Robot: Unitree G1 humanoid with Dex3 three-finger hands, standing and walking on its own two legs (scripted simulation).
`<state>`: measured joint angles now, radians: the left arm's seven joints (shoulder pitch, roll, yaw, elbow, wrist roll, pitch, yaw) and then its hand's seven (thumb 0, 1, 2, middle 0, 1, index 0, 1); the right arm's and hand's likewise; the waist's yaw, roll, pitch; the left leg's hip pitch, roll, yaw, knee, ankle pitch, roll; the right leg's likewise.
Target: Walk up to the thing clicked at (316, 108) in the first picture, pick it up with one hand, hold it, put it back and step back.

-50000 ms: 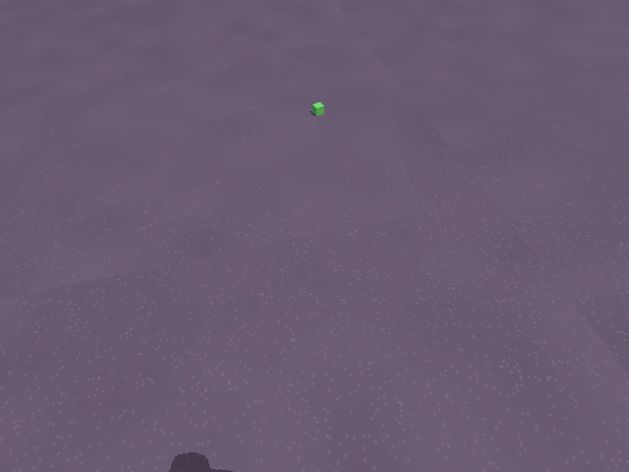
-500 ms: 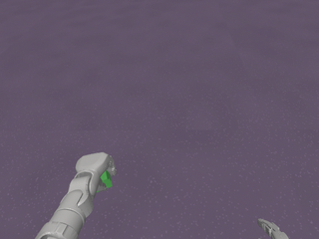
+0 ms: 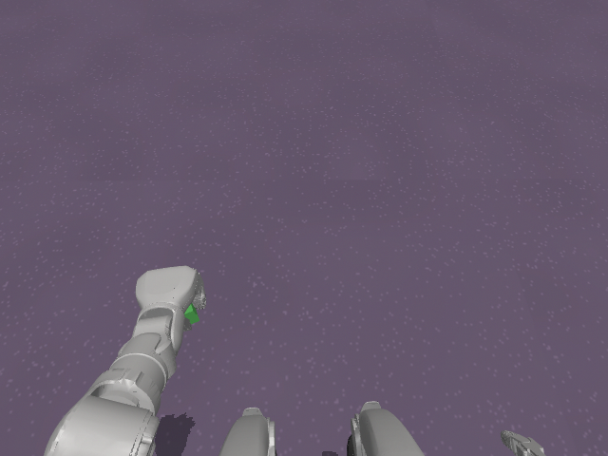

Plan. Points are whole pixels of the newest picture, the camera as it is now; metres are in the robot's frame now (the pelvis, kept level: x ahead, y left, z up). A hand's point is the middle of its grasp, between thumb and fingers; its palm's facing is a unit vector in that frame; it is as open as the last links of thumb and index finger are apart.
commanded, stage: crouch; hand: left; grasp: from above
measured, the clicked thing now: (177, 308) +0.37 +0.22 -0.15
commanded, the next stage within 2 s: lower in 1.56 s
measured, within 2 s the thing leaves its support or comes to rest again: neither
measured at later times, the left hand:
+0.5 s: hand (212, 319) +0.41 +0.21 -0.36, palm faces -0.45 -0.06 -0.89, open 5.8 cm
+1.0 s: hand (224, 320) +0.45 +0.21 -0.48, palm faces -0.45 -0.08 -0.89, open 5.9 cm
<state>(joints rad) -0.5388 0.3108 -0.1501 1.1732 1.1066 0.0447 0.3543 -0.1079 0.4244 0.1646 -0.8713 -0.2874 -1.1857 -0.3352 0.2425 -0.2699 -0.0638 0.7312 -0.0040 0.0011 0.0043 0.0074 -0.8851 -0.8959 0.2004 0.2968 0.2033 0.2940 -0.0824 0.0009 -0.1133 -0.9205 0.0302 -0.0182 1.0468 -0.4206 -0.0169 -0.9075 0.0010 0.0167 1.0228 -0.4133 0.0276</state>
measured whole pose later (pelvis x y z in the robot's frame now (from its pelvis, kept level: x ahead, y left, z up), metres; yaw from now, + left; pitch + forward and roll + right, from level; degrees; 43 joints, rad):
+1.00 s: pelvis -0.04 +0.00 -0.31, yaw -4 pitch +38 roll -5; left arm -1.01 0.58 0.06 1.45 1.15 -0.01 0.39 -0.09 0.42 0.19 -0.85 -0.30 -1.11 -0.33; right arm 0.16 -0.25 0.02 0.75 -0.13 -0.07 0.10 0.00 -0.90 -0.90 0.20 0.30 0.20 0.29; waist -0.25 0.01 -0.11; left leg -2.17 0.02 -0.11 2.21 -0.70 -0.03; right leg -2.14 0.03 -0.02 2.15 -0.68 0.04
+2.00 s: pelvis -0.04 +0.00 -0.38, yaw -8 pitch +34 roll -8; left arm -1.12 0.76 0.09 1.63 1.21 -0.08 0.45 -0.08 0.37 0.25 -0.88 -0.29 -1.12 -0.35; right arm 0.16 -0.29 0.14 0.72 -0.17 -0.08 0.15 0.00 -0.91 -0.90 0.20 0.30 0.20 0.29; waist -0.33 -0.03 0.01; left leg -2.35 0.00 -0.18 2.46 -0.71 -0.04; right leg -2.30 0.05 -0.07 2.36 -0.67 0.05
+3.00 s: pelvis -0.04 +0.01 -0.39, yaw -12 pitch +31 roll -13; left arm -1.17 0.92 0.10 1.76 1.20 -0.08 0.59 -0.12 0.41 0.16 -0.92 -0.23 -1.17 -0.27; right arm 0.15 -0.34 0.29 0.67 -0.22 -0.22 0.25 0.00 -0.91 -0.90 0.20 0.30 0.20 0.29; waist -0.41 -0.11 0.16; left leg -2.35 0.01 -0.25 2.53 -0.74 -0.02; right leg -2.26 0.07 -0.13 2.35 -0.66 0.07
